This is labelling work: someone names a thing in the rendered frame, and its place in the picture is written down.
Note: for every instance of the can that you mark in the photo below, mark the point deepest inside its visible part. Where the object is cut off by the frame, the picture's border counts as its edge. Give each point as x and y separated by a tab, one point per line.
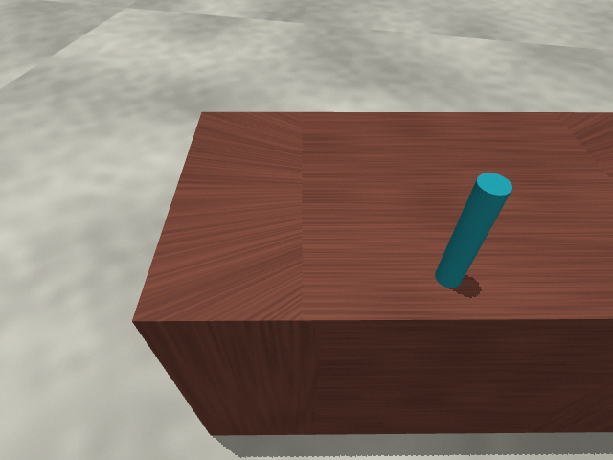
487	198

